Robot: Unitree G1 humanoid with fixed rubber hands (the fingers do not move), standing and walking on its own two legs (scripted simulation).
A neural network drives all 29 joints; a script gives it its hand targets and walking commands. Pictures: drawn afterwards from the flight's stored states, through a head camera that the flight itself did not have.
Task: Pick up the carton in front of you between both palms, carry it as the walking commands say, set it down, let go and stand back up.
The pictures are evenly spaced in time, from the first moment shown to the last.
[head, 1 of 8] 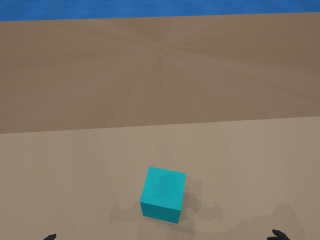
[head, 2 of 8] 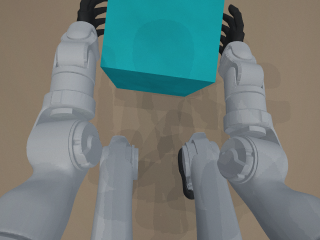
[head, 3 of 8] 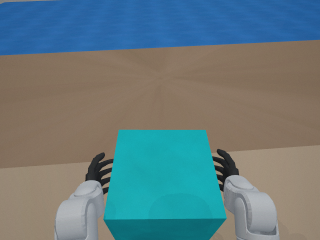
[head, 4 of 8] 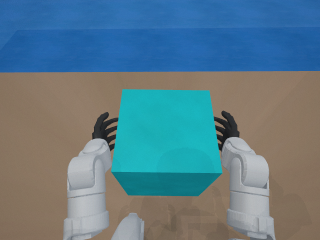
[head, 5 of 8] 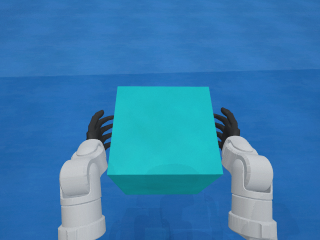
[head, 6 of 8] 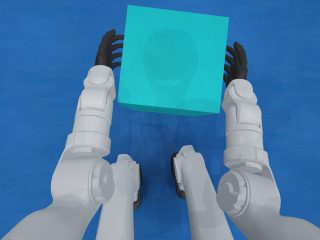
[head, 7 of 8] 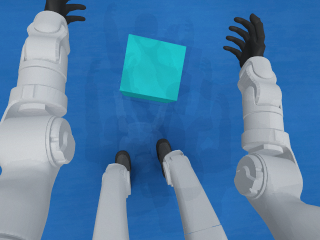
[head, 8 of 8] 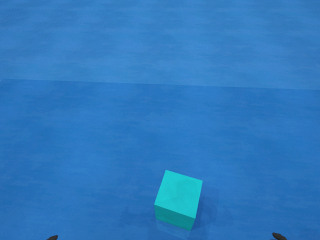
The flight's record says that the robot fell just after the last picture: no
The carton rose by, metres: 0.69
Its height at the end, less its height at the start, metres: -0.28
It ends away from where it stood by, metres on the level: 4.70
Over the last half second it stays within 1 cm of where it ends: yes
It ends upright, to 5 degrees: yes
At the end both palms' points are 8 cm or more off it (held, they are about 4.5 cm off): yes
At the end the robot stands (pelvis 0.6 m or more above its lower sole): yes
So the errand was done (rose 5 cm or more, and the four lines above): yes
